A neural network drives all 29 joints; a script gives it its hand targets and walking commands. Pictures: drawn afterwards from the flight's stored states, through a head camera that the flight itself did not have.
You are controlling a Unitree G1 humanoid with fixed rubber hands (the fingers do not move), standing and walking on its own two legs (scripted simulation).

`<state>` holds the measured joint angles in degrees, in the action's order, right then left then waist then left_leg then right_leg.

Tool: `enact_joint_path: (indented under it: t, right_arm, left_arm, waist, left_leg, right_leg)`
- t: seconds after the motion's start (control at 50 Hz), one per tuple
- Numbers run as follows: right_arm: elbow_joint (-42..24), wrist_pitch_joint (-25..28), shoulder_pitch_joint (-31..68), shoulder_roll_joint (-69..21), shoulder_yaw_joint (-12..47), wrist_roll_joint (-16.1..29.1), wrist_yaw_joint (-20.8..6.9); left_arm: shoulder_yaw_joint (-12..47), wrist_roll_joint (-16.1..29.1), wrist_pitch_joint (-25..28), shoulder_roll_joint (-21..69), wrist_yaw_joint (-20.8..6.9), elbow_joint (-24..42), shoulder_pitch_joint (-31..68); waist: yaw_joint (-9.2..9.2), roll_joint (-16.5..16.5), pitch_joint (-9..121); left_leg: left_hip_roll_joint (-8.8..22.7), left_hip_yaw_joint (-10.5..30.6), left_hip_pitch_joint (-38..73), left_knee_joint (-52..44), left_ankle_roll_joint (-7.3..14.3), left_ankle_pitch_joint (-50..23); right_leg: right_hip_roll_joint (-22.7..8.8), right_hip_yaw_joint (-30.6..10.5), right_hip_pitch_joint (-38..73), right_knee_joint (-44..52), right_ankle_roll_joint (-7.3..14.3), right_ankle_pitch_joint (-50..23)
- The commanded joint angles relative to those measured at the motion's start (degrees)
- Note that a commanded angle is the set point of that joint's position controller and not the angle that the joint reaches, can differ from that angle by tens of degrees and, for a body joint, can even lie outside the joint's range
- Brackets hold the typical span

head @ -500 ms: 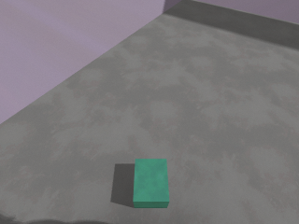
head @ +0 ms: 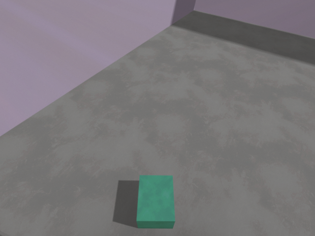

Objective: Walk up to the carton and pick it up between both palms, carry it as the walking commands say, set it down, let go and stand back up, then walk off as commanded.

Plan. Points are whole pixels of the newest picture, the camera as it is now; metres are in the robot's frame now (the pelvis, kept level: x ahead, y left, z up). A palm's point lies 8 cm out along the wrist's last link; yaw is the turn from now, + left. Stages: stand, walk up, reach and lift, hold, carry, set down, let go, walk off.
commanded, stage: walk up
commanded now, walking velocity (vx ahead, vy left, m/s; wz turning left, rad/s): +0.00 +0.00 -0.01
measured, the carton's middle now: (155, 201) +0.45 +0.02 -0.70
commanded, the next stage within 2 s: stand in 0.38 s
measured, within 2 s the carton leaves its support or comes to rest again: neither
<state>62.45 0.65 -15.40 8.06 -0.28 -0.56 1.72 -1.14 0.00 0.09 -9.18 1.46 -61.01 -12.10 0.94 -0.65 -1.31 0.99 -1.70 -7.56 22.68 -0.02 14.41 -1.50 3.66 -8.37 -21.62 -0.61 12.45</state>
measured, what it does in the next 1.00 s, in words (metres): stands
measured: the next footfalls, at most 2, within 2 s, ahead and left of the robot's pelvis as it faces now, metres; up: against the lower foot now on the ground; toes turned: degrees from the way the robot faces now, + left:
none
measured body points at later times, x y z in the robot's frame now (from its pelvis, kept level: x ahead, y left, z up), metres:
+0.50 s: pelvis -0.01 +0.01 +0.00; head +0.00 +0.01 +0.45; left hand -0.05 +0.23 -0.16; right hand -0.02 -0.22 -0.16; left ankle -0.03 +0.12 -0.74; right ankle -0.01 -0.12 -0.74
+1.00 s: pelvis -0.03 -0.01 -0.02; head +0.03 -0.01 +0.42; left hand +0.15 +0.22 -0.14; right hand +0.15 -0.24 -0.14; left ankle -0.02 +0.12 -0.74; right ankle -0.01 -0.12 -0.74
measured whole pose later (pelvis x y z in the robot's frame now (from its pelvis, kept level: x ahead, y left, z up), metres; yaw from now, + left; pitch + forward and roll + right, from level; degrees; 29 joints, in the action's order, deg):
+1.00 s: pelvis -0.03 -0.01 -0.02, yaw -1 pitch +10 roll +0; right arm 32.0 -38.0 1.6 11.9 0.6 1.0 0.5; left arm -0.2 2.4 -37.8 -12.3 -0.3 -33.0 1.6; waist 0.3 -0.2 3.2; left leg 1.3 -1.7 -29.9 37.5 -0.7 17.9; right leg -0.9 0.8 -31.9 -38.1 0.3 16.6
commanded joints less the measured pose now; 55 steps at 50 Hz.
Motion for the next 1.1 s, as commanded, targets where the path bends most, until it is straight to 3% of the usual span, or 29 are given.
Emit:
enact_joint_path:
  t: [0.0, 0.08, 0.1, 0.22, 0.26, 0.3, 0.34, 0.42, 0.46, 0.48, 0.54, 0.62, 0.66, 0.68, 0.7, 0.72, 0.76, 0.78, 0.8, 0.82, 0.84, 0.86, 0.88, 0.94, 0.96, 0.98, 1.0, 1.04, 1.08]
  right_arm:
    - [0.4, 0.3, -3.8, 6.0, -0.9, 0.0, 0.3]
    - [1.2, 0.8, -3.0, 7.5, -1.3, -0.1, 0.3]
    - [1.7, 0.7, -3.1, 7.4, -0.9, -0.3, 0.2]
    - [1.8, 0.5, -2.1, 7.3, -1.2, -0.2, 0.1]
    - [2.0, 0.8, -3.3, 6.2, -0.9, -0.3, 0.1]
    - [2.2, 0.5, -3.5, 5.6, -0.8, -0.4, 0.1]
    - [1.9, 0.6, -3.7, 7.2, -1.4, -0.2, 0.2]
    - [1.8, 0.3, -4.4, 4.8, -0.9, -0.3, 0.3]
    - [2.2, 0.3, -3.8, 6.3, -1.3, -0.4, 0.2]
    - [2.1, 0.3, -4.8, 4.6, -0.9, -0.4, 0.3]
    - [2.4, 0.3, -4.9, 6.3, -1.5, -0.5, 0.3]
    - [2.4, 0.2, -4.9, 4.8, -1.1, -0.6, 0.4]
    - [2.0, 0.7, -4.9, 6.2, -1.3, -0.5, 0.4]
    - [-18.1, -2.1, 15.2, 12.0, -2.8, 3.0, -0.7]
    - [-32.7, -6.2, 33.8, 9.5, 0.0, 2.6, -0.3]
    - [-33.8, -10.2, 29.1, 8.4, 2.6, 2.4, 0.2]
    - [-33.8, -19.4, 23.1, 10.9, 0.6, 3.9, 0.1]
    - [-32.1, -25.9, 22.0, 10.2, -0.2, 3.7, 0.2]
    - [-28.6, -31.9, 17.1, 9.3, -0.5, 4.4, 0.2]
    - [-30.4, -35.4, 14.0, 11.1, -1.9, 3.7, 0.2]
    - [-26.7, -39.6, 7.5, 10.5, -1.0, 3.1, -0.2]
    - [-27.7, -41.3, 5.5, 9.0, 1.1, 3.9, -0.8]
    - [-27.4, -43.2, 4.6, 7.3, 1.1, 2.6, -0.7]
    - [-32.2, -40.9, 4.9, 5.2, 0.4, 0.2, -1.9]
    - [-30.0, -40.1, 5.5, 4.1, 0.5, -0.3, -1.9]
    - [-33.6, -37.8, 8.3, 4.4, -2.2, -2.7, -1.9]
    - [-38.6, -34.7, 13.3, 4.7, -2.7, -3.4, -2.6]
    - [-45.6, -30.8, 20.6, 3.0, -3.3, -1.9, -3.0]
    - [-49.5, -27.9, 22.3, 3.7, -3.5, -0.7, -3.0]
  left_arm:
    - [-0.5, 0.0, 0.1, -4.5, 0.5, -0.3, -3.9]
    - [-0.1, -0.1, 0.4, -5.1, 0.3, -1.1, -4.2]
    - [-0.3, -0.1, 0.3, -5.4, 0.2, -1.9, -4.6]
    - [0.2, -0.5, 0.2, -4.2, 0.2, -3.2, -7.0]
    - [0.2, -0.5, 0.6, -4.2, 0.3, -3.3, -7.8]
    - [0.1, -0.6, 0.3, -3.3, 0.4, -4.1, -9.4]
    - [0.2, -0.4, 0.4, -4.8, 0.3, -4.1, -9.6]
    - [0.4, -0.8, 0.4, -3.2, 0.8, -4.1, -10.7]
    - [0.4, -0.7, 0.5, -3.5, 0.6, -4.9, -10.2]
    - [0.1, -0.7, 0.7, -3.7, 0.7, -4.5, -10.3]
    - [0.2, -0.6, 0.4, -4.3, 0.7, -4.1, -9.7]
    - [0.0, -0.5, 1.0, -3.2, 0.8, -4.6, -11.3]
    - [0.1, -0.1, 1.0, -3.2, 0.8, -4.1, -10.5]
    - [4.1, 8.5, -1.1, -12.2, 1.6, 16.1, 9.6]
    - [3.7, 7.0, -5.4, -8.5, 1.3, 36.2, 29.7]
    - [0.9, 3.3, -9.7, -9.4, 1.5, 34.6, 27.6]
    - [-0.5, 2.1, -19.7, -13.0, 0.9, 31.2, 20.7]
    - [1.0, 2.4, -26.0, -10.5, 0.3, 29.3, 17.5]
    - [1.3, 3.2, -31.0, -8.4, 0.1, 25.6, 13.6]
    - [0.1, 3.0, -35.2, -8.0, 0.2, 23.6, 8.9]
    - [1.6, 4.0, -39.2, -5.1, 0.3, 20.5, 1.5]
    - [2.0, 3.2, -40.9, -4.8, -0.5, 23.7, 0.7]
    - [2.1, 3.0, -42.2, -3.8, -0.9, 23.5, 0.4]
    - [0.0, 2.4, -40.1, -5.2, -3.1, 29.7, -0.4]
    - [-1.9, -1.6, -39.1, -6.0, -2.5, 30.9, 1.4]
    - [-3.0, -1.8, -36.6, -6.1, -2.7, 34.1, 5.3]
    - [-4.2, -2.4, -33.4, -6.3, -2.6, 38.2, 9.3]
    - [-3.1, 0.0, -30.5, -4.9, -4.0, 40.0, 15.8]
    - [-5.9, -0.1, -26.9, -6.6, -4.0, 42.7, 17.2]
  waist:
    - [-0.29, 2.4, -2.6]
    - [-0.36, 1.8, -2.7]
    - [-0.81, -1.0, -2.0]
    - [-1.33, 3.3, -5.8]
    - [-1.06, -1.5, -0.4]
    - [-1.32, 2.2, -3.5]
    - [-1.05, 3.7, -2.8]
    - [-0.9, 0.5, -3.3]
    - [-1.11, 2.9, -2.9]
    - [-0.65, 1.6, -2.9]
    - [-0.56, 1.8, -2.6]
    - [-0.8, -0.1, -1.3]
    - [-0.85, 2.9, -0.3]
    - [3.95, 6.7, 6.2]
    - [1.56, 3.3, 8.9]
    - [-1.04, -0.8, 5.9]
    - [-2.39, 2.3, 6.8]
    - [-3.27, 1.1, 5.4]
    - [-1.76, 2.2, 2.1]
    - [-2.41, -1.6, 3.6]
    - [-0.11, -2.8, 6.8]
    - [-0.27, 0.8, 12.5]
    - [0.29, -0.8, 11.5]
    - [-2.17, -2.7, 14.3]
    - [-3.19, 5.3, 10.6]
    - [-0.97, 3.5, 8.2]
    - [-3.8, 5.2, 10.5]
    - [-3.08, 2.1, 15.1]
    - [-5.63, -3.5, 25.2]
  left_leg:
    - [5.7, 5.8, -2.3, -4.7, 1.8, -14.3]
    - [5.4, 5.7, -2.1, -5.0, 1.7, -13.1]
    - [5.6, 5.7, -2.6, -5.0, 1.5, -10.9]
    - [6.1, 7.3, -6.6, -7.6, 1.7, -2.4]
    - [4.9, 6.3, -3.6, -5.8, 1.9, -5.9]
    - [5.4, 5.5, -5.0, -6.3, 1.7, -2.0]
    - [5.7, 5.9, -4.3, -6.4, 1.7, -3.6]
    - [5.5, 5.8, -4.9, -5.5, 1.9, -5.3]
    - [5.0, 5.8, -5.4, -5.3, 1.5, -3.5]
    - [5.3, 5.6, -3.9, -5.2, 1.9, -7.4]
    - [6.0, 6.8, -5.3, -5.5, 2.0, -3.7]
    - [5.2, 5.1, -4.0, -3.8, 2.1, -7.9]
    - [5.8, 5.0, -3.6, -2.8, 1.4, -11.5]
    - [2.7, 1.8, -18.4, 4.5, 2.2, 11.7]
    - [2.1, -0.2, -21.3, 6.1, 3.0, 16.0]
    - [0.5, -1.7, -21.6, 6.6, 3.3, 13.4]
    - [0.6, -2.7, -19.1, 9.6, 2.6, 14.8]
    - [0.8, -3.3, -18.5, 9.8, 2.3, 12.0]
    - [0.8, -2.7, -22.3, 9.1, 2.7, 9.8]
    - [0.8, -1.4, -25.3, 9.8, 2.6, 4.6]
    - [0.2, 0.4, -21.8, 10.3, 2.5, -1.4]
    - [-1.2, 1.8, -19.5, 10.4, 2.6, -7.9]
    - [-2.4, 2.7, -22.2, 10.9, 3.0, -11.2]
    - [-2.9, 2.7, -15.9, 8.2, 3.1, -16.9]
    - [-3.5, 2.6, -16.1, 8.1, 2.2, -15.3]
    - [-3.5, 2.0, -19.0, 10.1, 2.6, -14.9]
    - [-3.1, 1.9, -21.1, 11.4, 2.4, -15.7]
    - [-2.2, 2.3, -22.4, 15.3, 3.0, -14.1]
    - [-2.1, 2.2, -24.7, 19.6, 2.9, -18.3]
  right_leg:
    - [-5.3, -5.1, 1.9, 4.1, 1.6, -9.2]
    - [-4.6, -4.5, 0.7, 4.2, 1.1, -6.8]
    - [-4.7, -4.3, 2.1, 4.6, 1.1, -5.7]
    - [-3.9, -4.6, 0.2, 4.7, 0.4, -3.0]
    - [-4.6, -4.5, 2.8, 4.7, 1.0, -5.4]
    - [-4.6, -4.3, 1.3, 4.5, 1.0, -4.5]
    - [-4.7, -4.4, 0.8, 4.0, 1.3, -5.5]
    - [-4.8, -5.1, -0.6, 4.1, 1.5, -4.3]
    - [-4.5, -4.4, 0.0, 4.2, 1.2, -5.5]
    - [-5.0, -5.2, -0.6, 3.6, 1.7, -6.2]
    - [-4.7, -4.3, -1.1, 3.4, 1.4, -2.8]
    - [-5.0, -4.6, 0.2, 3.6, 1.5, -7.7]
    - [-5.3, -4.5, 0.7, 3.6, 1.6, -10.4]
    - [1.2, -2.4, -13.3, -9.8, 2.8, 11.7]
    - [-0.6, -2.1, -9.9, -8.8, 2.6, 14.8]
    - [0.3, 0.5, -13.8, -9.5, 1.5, 15.2]
    - [-0.4, 0.9, -18.6, -10.2, 1.1, 18.0]
    - [-0.6, 0.7, -20.7, -10.2, 1.9, 16.0]
    - [1.0, -1.3, -18.7, -12.1, 2.8, 11.0]
    - [2.6, -2.7, -17.3, -12.9, 3.2, 5.0]
    - [3.6, -3.2, -17.3, -13.6, 4.0, 0.5]
    - [3.8, -3.6, -16.3, -13.4, 4.3, -4.7]
    - [3.9, -3.7, -15.3, -13.5, 3.9, -9.5]
    - [3.8, -4.1, -12.7, -11.0, 3.6, -13.9]
    - [2.5, -5.3, -15.3, -10.2, 4.1, -10.8]
    - [2.4, -5.9, -17.6, -11.6, 3.3, -12.0]
    - [2.7, -5.5, -17.4, -13.8, 3.8, -12.2]
    - [2.1, -6.1, -19.8, -17.3, 2.2, -13.4]
    - [2.2, -5.8, -16.6, -22.4, -0.1, -18.6]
